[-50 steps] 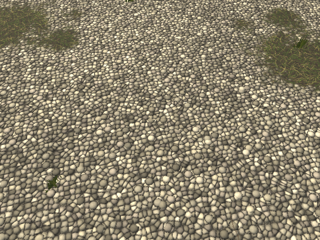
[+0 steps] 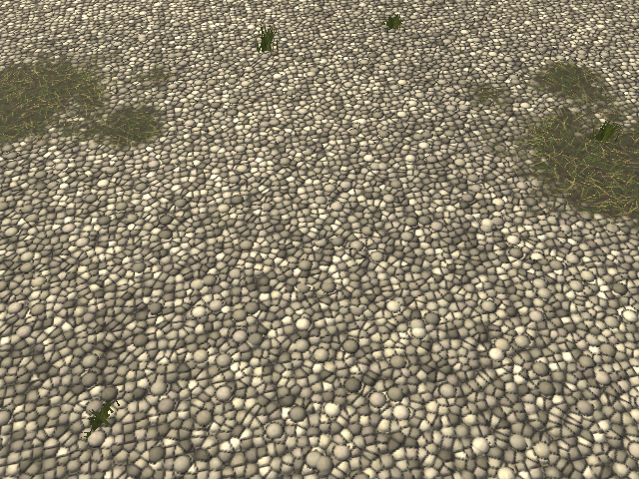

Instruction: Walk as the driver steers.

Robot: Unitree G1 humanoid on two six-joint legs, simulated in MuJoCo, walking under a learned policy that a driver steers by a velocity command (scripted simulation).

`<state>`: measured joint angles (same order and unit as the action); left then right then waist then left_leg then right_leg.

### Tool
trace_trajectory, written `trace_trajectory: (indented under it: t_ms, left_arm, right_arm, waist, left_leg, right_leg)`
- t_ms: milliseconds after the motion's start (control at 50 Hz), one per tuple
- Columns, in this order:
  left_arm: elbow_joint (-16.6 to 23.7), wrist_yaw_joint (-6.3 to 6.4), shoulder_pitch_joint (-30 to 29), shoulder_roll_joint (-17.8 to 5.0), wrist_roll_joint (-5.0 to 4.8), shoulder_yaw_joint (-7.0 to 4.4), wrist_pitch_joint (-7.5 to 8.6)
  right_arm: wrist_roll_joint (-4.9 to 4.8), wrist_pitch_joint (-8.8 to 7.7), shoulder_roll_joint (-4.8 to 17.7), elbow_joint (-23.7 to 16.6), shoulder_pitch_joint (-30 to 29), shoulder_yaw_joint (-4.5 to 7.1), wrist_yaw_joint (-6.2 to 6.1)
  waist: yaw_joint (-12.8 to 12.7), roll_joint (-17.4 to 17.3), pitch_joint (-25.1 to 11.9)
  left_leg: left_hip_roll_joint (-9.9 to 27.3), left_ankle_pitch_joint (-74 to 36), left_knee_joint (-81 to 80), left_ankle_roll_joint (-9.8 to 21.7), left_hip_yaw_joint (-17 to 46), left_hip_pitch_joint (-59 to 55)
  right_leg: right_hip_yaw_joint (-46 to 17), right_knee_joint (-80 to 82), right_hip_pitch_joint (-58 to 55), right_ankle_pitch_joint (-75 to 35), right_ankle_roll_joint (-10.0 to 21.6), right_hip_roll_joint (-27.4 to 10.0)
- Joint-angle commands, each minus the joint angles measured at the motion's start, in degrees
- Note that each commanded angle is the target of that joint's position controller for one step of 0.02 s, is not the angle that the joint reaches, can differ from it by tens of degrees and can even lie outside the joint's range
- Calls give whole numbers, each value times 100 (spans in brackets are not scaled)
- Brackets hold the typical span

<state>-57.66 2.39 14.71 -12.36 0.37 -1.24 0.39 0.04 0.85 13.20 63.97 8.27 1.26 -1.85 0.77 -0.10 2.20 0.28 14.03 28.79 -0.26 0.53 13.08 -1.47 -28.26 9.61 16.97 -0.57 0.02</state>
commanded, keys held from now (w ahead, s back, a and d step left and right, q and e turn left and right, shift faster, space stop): w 1.00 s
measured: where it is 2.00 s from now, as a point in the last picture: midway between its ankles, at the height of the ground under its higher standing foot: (322, 294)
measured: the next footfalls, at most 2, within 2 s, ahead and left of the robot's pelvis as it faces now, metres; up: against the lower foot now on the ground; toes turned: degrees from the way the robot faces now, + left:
right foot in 0.70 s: +0.44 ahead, -0.12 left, +0.00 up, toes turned -2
left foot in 1.26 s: +0.74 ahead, +0.13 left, +0.00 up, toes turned +3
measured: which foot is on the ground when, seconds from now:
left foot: down 0.00-0.70, up 0.72-1.00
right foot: down 0.00-0.30, up 0.32-0.68, down 0.70-1.00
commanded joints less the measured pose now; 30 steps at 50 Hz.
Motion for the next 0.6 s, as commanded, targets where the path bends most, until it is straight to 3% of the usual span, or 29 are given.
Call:
trace_trajectory:
  t_ms: [20, 60, 80, 140, 200, 240, 260, 280, 300, 320, 340, 360, 380, 400, 420, 460, 520, 540, 560, 600]
  left_arm:
    - [9, 34, 344, -585, -35, -112, 23]
    - [70, 57, 287, -697, -72, -151, 39]
    - [83, 53, 317, -679, -93, -151, 92]
    - [35, -14, 536, -637, -157, -173, 288]
    - [-37, -85, 906, -815, -207, -244, 402]
    - [-26, -112, 937, -991, -223, -292, 431]
    - [40, -122, 762, -992, -229, -290, 438]
    - [165, -133, 441, -930, -234, -273, 446]
    - [379, -148, -43, -824, -234, -241, 484]
    - [648, -173, -422, -574, -191, -183, 599]
    - [689, -189, -334, -443, -127, -152, 708]
    - [688, -239, -341, -570, -250, -181, 751]
    - [705, -288, -440, -519, -339, -165, 757]
    - [770, -314, -624, -502, -339, -166, 758]
    - [829, -321, -756, -493, -276, -191, 750]
    - [895, -375, -797, -371, -221, -182, 680]
    - [1222, -409, -1511, -119, -155, -49, 615]
    - [1325, -411, -1747, -116, -157, -30, 598]
    - [1407, -416, -1900, -202, -174, -42, 575]
    - [1514, -438, -2061, -421, -218, -86, 547]
  right_arm:
    - [-37, -23, 622, -87, 166, 105, -36]
    - [-73, -60, 708, -143, 191, 145, -48]
    - [-84, -126, 679, -189, 198, 144, -37]
    - [-131, -365, 550, -244, 336, 144, 42]
    - [-150, -559, 362, -402, 163, 112, 142]
    - [-178, -681, 255, -475, 189, 88, 201]
    - [-187, -727, 257, -436, 390, 86, 227]
    - [-190, -762, 322, -299, 812, 116, 247]
    - [-188, -789, 518, -55, 1494, 192, 262]
    - [-213, -787, 1133, 254, 2476, 405, 265]
    - [-134, -766, 1265, 338, 3045, 409, 305]
    - [-47, -779, 848, 229, 2715, 267, 302]
    - [-15, -783, 673, 78, 2372, 206, 301]
    - [-25, -764, 598, 5, 2204, 150, 305]
    - [-35, -723, 490, -34, 2093, 86, 301]
    - [-18, -611, 306, -125, 1987, -1, 230]
    - [21, -558, 582, -374, 1641, 9, 68]
    - [1, -577, 741, -384, 1754, 47, 35]
    - [-43, -602, 878, -348, 1909, 92, 18]
    - [-137, -621, 914, -296, 2032, 147, 7]
  waist:
    - [-15, 4, -50]
    - [-23, 2, 380]
    - [-36, 9, 544]
    - [-74, 160, 523]
    - [-208, 601, 497]
    - [-119, 991, 568]
    - [33, 1003, 616]
    - [276, 870, 568]
    - [590, 440, 440]
    - [882, -932, 99]
    - [946, -1774, -258]
    - [659, -1005, -74]
    - [503, -620, 141]
    - [422, -356, 302]
    - [332, -237, 390]
    - [192, -399, 412]
    - [184, -443, 620]
    - [226, -527, 603]
    - [234, -612, 604]
    - [157, -606, 678]
  left_leg:
    - [-15, 996, -444, 212, 13, -100]
    - [9, 2498, -408, 381, 128, 403]
    - [81, 2681, -408, 454, 245, 556]
    - [185, 2298, -146, 548, 364, 698]
    - [-49, 1548, 509, 476, -8, 1197]
    - [-108, 993, 886, 529, -241, 1277]
    - [-80, 906, 672, 603, -216, 1008]
    - [-76, 754, 320, 653, -158, 453]
    - [32, 414, -80, 752, 227, -463]
    - [738, -317, -698, 1121, 1675, -1994]
    - [1786, -1319, -1223, 1554, 3409, -3088]
    - [2045, -1455, -1148, 1618, 3445, -3013]
    - [1976, -1620, -1145, 1571, 2976, -2859]
    - [1874, -1763, -1275, 1493, 2481, -2752]
    - [1734, -1990, -1431, 1324, 2028, -2513]
    - [1368, -2023, -1795, 1110, 1358, -1910]
    - [855, -1800, -2283, 990, 491, -492]
    - [856, -1703, -2473, 991, 435, -277]
    - [973, -1642, -2606, 1010, 470, -319]
    - [1178, -1789, -2566, 967, 432, -803]
  right_leg:
    - [37, 542, 463, 793, 179, 26]
    - [-111, 533, 926, 2242, 386, -24]
    - [-248, 553, 1067, 2442, 480, -117]
    - [-662, 597, 924, 2343, 702, -401]
    - [-1537, 1101, 328, 2475, 1049, -896]
    - [-2280, 1443, 181, 2262, 1308, -1405]
    - [-2248, 1290, 332, 1755, 1290, -1433]
    - [-1853, 925, 581, 968, 1134, -1235]
    - [-1082, 92, 1173, -183, 840, -759]
    - [115, -1921, 2394, -1265, 355, 99]
    - [138, -3549, 3723, 1028, 138, 410]
    - [-320, -4372, 4289, 1387, 280, 107]
    - [-345, -4766, 4620, 1076, 407, -130]
    - [-202, -4780, 4912, 723, 469, -341]
    - [-115, -4493, 4861, 362, 486, -543]
    - [120, -3858, 4309, -106, 361, -653]
    - [492, -1886, 2920, -1315, 114, -404]
    - [561, -1367, 2447, -1608, 94, -288]
    - [564, -1069, 2194, -1762, 107, -215]
    - [424, -528, 2137, -1918, 239, -187]
Keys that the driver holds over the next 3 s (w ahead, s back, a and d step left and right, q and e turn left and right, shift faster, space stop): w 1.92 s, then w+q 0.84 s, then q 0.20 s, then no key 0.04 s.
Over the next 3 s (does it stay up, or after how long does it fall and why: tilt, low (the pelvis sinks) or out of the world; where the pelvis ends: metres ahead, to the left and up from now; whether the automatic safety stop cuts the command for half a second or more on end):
stays up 1.53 0.09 0.00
